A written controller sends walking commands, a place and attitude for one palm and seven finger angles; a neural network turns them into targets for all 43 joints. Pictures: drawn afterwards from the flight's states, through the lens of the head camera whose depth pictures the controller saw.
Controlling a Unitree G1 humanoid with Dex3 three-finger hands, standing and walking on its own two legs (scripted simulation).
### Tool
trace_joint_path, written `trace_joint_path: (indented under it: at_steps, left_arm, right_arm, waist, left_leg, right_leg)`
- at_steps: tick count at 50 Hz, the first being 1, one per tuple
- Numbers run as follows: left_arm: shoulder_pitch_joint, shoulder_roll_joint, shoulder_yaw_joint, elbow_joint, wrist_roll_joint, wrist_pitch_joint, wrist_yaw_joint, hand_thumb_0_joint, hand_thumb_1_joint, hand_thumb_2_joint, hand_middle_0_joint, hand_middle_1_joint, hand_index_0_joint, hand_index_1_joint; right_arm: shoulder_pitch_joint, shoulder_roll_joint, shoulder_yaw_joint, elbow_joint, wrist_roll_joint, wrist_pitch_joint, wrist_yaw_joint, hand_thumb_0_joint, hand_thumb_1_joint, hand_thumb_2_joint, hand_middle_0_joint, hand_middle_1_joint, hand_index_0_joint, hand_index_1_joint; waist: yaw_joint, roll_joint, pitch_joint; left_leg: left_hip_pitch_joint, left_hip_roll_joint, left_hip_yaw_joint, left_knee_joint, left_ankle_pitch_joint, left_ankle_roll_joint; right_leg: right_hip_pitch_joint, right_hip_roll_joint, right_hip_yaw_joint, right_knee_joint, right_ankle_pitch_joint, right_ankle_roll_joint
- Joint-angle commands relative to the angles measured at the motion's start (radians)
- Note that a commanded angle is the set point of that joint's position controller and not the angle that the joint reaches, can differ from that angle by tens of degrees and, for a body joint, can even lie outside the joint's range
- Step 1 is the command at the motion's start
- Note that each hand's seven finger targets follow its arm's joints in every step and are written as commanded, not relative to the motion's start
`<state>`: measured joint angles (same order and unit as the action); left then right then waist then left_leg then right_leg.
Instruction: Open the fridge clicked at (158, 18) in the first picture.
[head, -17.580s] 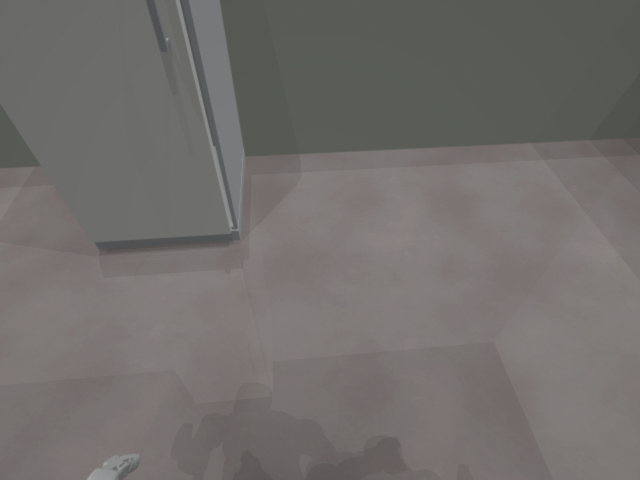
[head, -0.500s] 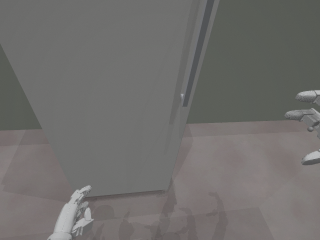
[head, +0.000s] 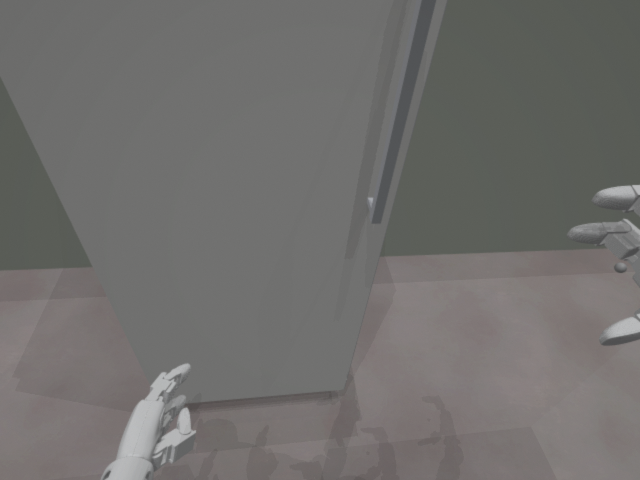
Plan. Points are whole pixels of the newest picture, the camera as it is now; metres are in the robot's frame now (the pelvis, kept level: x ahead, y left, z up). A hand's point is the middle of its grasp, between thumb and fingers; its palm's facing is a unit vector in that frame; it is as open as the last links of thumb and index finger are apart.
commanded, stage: move the hooked fingers beside the handle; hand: right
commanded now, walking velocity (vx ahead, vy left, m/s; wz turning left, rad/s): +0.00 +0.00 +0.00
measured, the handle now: (399, 92) +0.53 -0.08 +0.27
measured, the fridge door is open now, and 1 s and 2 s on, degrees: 0 0 0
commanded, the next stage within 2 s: none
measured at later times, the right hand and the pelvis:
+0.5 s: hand (556, 223) +0.35 -0.25 +0.21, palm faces -0.05 +1.00 -0.07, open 14.0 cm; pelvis +0.00 -0.01 +0.00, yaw +1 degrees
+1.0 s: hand (495, 190) +0.39 -0.19 +0.22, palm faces -0.12 +0.99 -0.02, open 14.0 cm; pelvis +0.00 +0.00 +0.00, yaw +1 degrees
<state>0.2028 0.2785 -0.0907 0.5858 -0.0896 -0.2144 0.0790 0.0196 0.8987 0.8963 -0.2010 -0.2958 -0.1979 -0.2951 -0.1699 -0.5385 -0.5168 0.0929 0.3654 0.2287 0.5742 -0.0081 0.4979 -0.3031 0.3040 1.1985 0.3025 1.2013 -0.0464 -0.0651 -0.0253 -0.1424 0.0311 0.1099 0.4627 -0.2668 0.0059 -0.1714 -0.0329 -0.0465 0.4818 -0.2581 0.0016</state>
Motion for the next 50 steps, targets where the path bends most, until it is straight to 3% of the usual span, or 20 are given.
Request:
trace_joint_path:
  at_steps: [1, 4, 6, 9, 12, 15, 16, 20, 21, 25, 26, 28, 30, 31, 34, 35, 39, 44, 46, 50]
  left_arm:
    - [-0.135, 0.116, 0.051, -0.16, -0.007, -0.064, 0.006, 0.0, 0.9, 0.9, -0.2, -0.3, -0.2, -0.3]
    - [-0.13, 0.119, 0.052, -0.159, -0.016, -0.056, 0.013, 0.0, 0.9, 0.9, -0.2, -0.3, -0.2, -0.3]
    - [-0.126, 0.118, 0.053, -0.158, -0.015, -0.055, 0.018, 0.0, 0.9, 0.9, -0.2, -0.3, -0.2, -0.3]
    - [-0.125, 0.116, 0.053, -0.159, -0.012, -0.058, 0.027, 0.0, 0.9, 0.9, -0.2, -0.3, -0.2, -0.3]
    - [-0.128, 0.108, 0.047, -0.149, -0.002, -0.061, 0.029, 0.0, 0.9, 0.9, -0.2, -0.3, -0.2, -0.3]
    - [-0.122, 0.105, 0.047, -0.135, -0.002, -0.06, 0.03, 0.0, 0.9, 0.9, -0.2, -0.3, -0.2, -0.3]
    - [-0.115, 0.109, 0.049, -0.129, 0.0, -0.055, 0.026, 0.0, 0.9, 0.9, -0.2, -0.3, -0.2, -0.3]
    - [-0.114, 0.115, 0.055, -0.14, -0.004, -0.033, 0.016, 0.0, 0.9, 0.9, -0.2, -0.3, -0.2, -0.3]
    - [-0.106, 0.12, 0.059, -0.14, -0.003, -0.024, 0.012, 0.0, 0.9, 0.9, -0.2, -0.3, -0.2, -0.3]
    - [-0.115, 0.115, 0.062, -0.164, -0.005, -0.019, 0.01, 0.0, 0.9, 0.9, -0.2, -0.3, -0.2, -0.3]
    - [-0.114, 0.11, 0.061, -0.167, -0.003, -0.018, 0.009, 0.0, 0.9, 0.9, -0.2, -0.3, -0.2, -0.3]
    - [-0.108, 0.112, 0.063, -0.161, -0.001, -0.02, 0.013, 0.0, 0.9, 0.9, -0.2, -0.3, -0.2, -0.3]
    - [-0.104, 0.11, 0.062, -0.151, 0.001, -0.023, 0.018, 0.0, 0.9, 0.9, -0.2, -0.3, -0.2, -0.3]
    - [-0.098, 0.112, 0.064, -0.139, 0.001, -0.018, 0.018, 0.0, 0.9, 0.9, -0.2, -0.3, -0.2, -0.3]
    - [-0.086, 0.115, 0.067, -0.118, -0.002, -0.012, 0.024, 0.0, 0.9, 0.9, -0.2, -0.3, -0.2, -0.3]
    - [-0.081, 0.119, 0.068, -0.115, -0.003, -0.008, 0.025, 0.0, 0.9, 0.9, -0.2, -0.3, -0.2, -0.3]
    - [-0.084, 0.117, 0.07, -0.119, -0.005, 0.005, 0.026, 0.0, 0.9, 0.9, -0.2, -0.3, -0.2, -0.3]
    - [-0.086, 0.108, 0.069, -0.122, 0.004, 0.004, 0.021, 0.0, 0.9, 0.9, -0.2, -0.3, -0.2, -0.3]
    - [-0.075, 0.116, 0.07, -0.105, 0.005, 0.016, 0.02, 0.0, 0.9, 0.9, -0.2, -0.3, -0.2, -0.3]
    - [-0.067, 0.12, 0.072, -0.09, -0.001, 0.039, 0.024, 0.0, 0.9, 0.9, -0.2, -0.3, -0.2, -0.3]
  right_arm:
    - [-0.303, -0.302, -0.103, -0.128, 0.02, -0.046, -0.034, 0.0, 0.5, -0.3, 0.3, 1.2, 0.3, 1.2]
    - [-0.397, -0.233, 0.007, -0.1, -0.009, -0.006, -0.031, 0.0, 0.5, -0.3, 0.3, 1.2, 0.3, 1.2]
    - [-0.428, -0.228, 0.04, -0.107, -0.02, -0.007, -0.037, 0.0, 0.5, -0.3, 0.3, 1.2, 0.3, 1.2]
    - [-0.537, -0.257, 0.027, -0.158, -0.032, -0.044, -0.05, 0.0, 0.5, -0.3, 0.3, 1.2, 0.3, 1.2]
    - [-0.602, -0.267, 0.01, -0.178, -0.03, -0.09, -0.079, 0.0, 0.5, -0.3, 0.3, 1.2, 0.3, 1.2]
    - [-0.597, -0.249, 0.004, -0.087, -0.039, -0.096, -0.111, 0.0, 0.5, -0.3, 0.3, 1.2, 0.3, 1.2]
    - [-0.569, -0.27, -0.012, -0.065, -0.043, -0.087, -0.121, 0.0, 0.5, -0.3, 0.3, 1.2, 0.3, 1.2]
    - [-0.539, -0.228, 0.024, 0.039, -0.07, -0.022, -0.137, 0.0, 0.5, -0.3, 0.3, 1.2, 0.3, 1.2]
    - [-0.5, -0.239, 0.014, 0.069, -0.072, -0.01, -0.136, 0.0, 0.5, -0.3, 0.3, 1.2, 0.3, 1.2]
    - [-0.609, -0.198, 0.068, -0.045, -0.07, -0.029, -0.132, 0.0, 0.5, -0.3, 0.3, 1.2, 0.3, 1.2]
    - [-0.599, -0.196, 0.066, -0.063, -0.059, -0.042, -0.133, 0.0, 0.5, -0.3, 0.3, 1.2, 0.3, 1.2]
    - [-0.648, -0.212, 0.046, -0.084, -0.056, -0.066, -0.138, 0.0, 0.5, -0.3, 0.3, 1.2, 0.3, 1.2]
    - [-0.672, -0.193, 0.056, -0.085, -0.056, -0.081, -0.152, 0.0, 0.5, -0.3, 0.3, 1.2, 0.3, 1.2]
    - [-0.675, -0.197, 0.062, -0.073, -0.059, -0.082, -0.16, 0.0, 0.5, -0.3, 0.3, 1.2, 0.3, 1.2]
    - [-0.727, -0.16, 0.104, 0.011, -0.078, -0.056, -0.181, 0.0, 0.5, -0.3, 0.3, 1.2, 0.3, 1.2]
    - [-0.716, -0.172, 0.094, 0.043, -0.084, -0.045, -0.19, 0.0, 0.5, -0.3, 0.3, 1.2, 0.3, 1.2]
    - [-0.793, -0.122, 0.163, 0.047, -0.1, -0.029, -0.202, 0.0, 0.5, -0.3, 0.3, 1.2, 0.3, 1.2]
    - [-0.847, -0.108, 0.158, 0.007, -0.092, -0.067, -0.224, 0.0, 0.5, -0.3, 0.3, 1.2, 0.3, 1.2]
    - [-0.78, -0.153, 0.104, 0.104, -0.09, -0.062, -0.236, 0.0, 0.5, -0.3, 0.3, 1.2, 0.3, 1.2]
    - [-0.831, -0.121, 0.147, 0.231, -0.113, -0.03, -0.262, 0.0, 0.5, -0.3, 0.3, 1.2, 0.3, 1.2]
  waist:
    - [-0.008, -0.011, -0.113]
    - [0.02, -0.049, -0.091]
    - [0.03, 0.014, -0.096]
    - [0.033, -0.003, -0.194]
    - [0.029, -0.025, -0.24]
    - [0.021, -0.044, -0.214]
    - [0.011, -0.017, -0.205]
    - [0.009, -0.023, -0.17]
    - [0.003, 0.044, -0.179]
    - [0.025, 0.001, -0.249]
    - [0.022, 0.051, -0.253]
    - [0.026, 0.012, -0.286]
    - [0.029, -0.006, -0.277]
    - [0.033, 0.029, -0.266]
    - [0.048, -0.021, -0.212]
    - [0.046, -0.003, -0.2]
    - [0.055, 0.0, -0.234]
    - [0.047, 0.013, -0.325]
    - [0.032, 0.088, -0.293]
    - [0.053, 0.086, -0.201]
  left_leg:
    - [-0.032, -0.014, -0.051, -0.074, 0.259, 0.008]
    - [-0.084, -0.018, -0.043, -0.08, 0.201, 0.005]
    - [-0.081, -0.016, -0.052, -0.089, 0.178, 0.004]
    - [-0.064, -0.021, -0.043, -0.077, 0.166, 0.007]
    - [-0.038, -0.021, -0.044, -0.072, 0.172, 0.015]
    - [-0.046, -0.019, -0.035, -0.065, 0.179, 0.018]
    - [-0.031, -0.017, -0.037, -0.07, 0.186, 0.02]
    - [-0.038, -0.009, -0.034, -0.056, 0.222, 0.02]
    - [-0.014, -0.009, -0.038, -0.059, 0.244, 0.019]
    - [-0.021, -0.011, -0.038, -0.041, 0.283, 0.019]
    - [-0.005, -0.011, -0.043, -0.045, 0.296, 0.019]
    - [-0.004, -0.015, -0.045, -0.041, 0.312, 0.019]
    - [-0.016, -0.016, -0.04, -0.036, 0.308, 0.021]
    - [-0.014, -0.015, -0.046, -0.046, 0.309, 0.019]
    - [-0.056, -0.013, -0.043, -0.053, 0.266, 0.019]
    - [-0.058, -0.013, -0.041, -0.056, 0.249, 0.019]
    - [-0.048, -0.011, -0.045, -0.052, 0.272, 0.021]
    - [-0.005, -0.011, -0.045, -0.032, 0.35, 0.026]
    - [0.01, -0.012, -0.047, -0.038, 0.355, 0.022]
    - [-0.043, -0.007, -0.052, -0.052, 0.283, 0.014]
  right_leg:
    - [0.073, 0.035, 0.056, -0.053, 0.2, -0.031]
    - [0.087, 0.035, 0.061, -0.065, 0.156, -0.03]
    - [0.088, 0.028, 0.063, -0.057, 0.145, -0.034]
    - [0.134, 0.036, 0.074, -0.059, 0.149, -0.038]
    - [0.148, 0.036, 0.083, -0.064, 0.165, -0.036]
    - [0.132, 0.033, 0.082, -0.074, 0.17, -0.029]
    - [0.112, 0.028, 0.082, -0.074, 0.181, -0.028]
    - [0.07, 0.026, 0.072, -0.079, 0.2, -0.024]
    - [0.057, 0.022, 0.066, -0.072, 0.217, -0.028]
    - [0.115, 0.024, 0.062, -0.057, 0.257, -0.031]
    - [0.11, 0.02, 0.063, -0.049, 0.266, -0.034]
    - [0.137, 0.025, 0.059, -0.047, 0.281, -0.036]
    - [0.143, 0.024, 0.065, -0.05, 0.287, -0.032]
    - [0.136, 0.021, 0.058, -0.045, 0.281, -0.036]
    - [0.119, 0.024, 0.06, -0.058, 0.238, -0.031]
    - [0.106, 0.022, 0.061, -0.063, 0.225, -0.03]
    - [0.122, 0.024, 0.06, -0.055, 0.244, -0.034]
    - [0.169, 0.025, 0.066, -0.041, 0.326, -0.035]
    - [0.122, 0.023, 0.058, -0.043, 0.314, -0.038]
    - [0.06, 0.024, 0.045, -0.06, 0.221, -0.036]
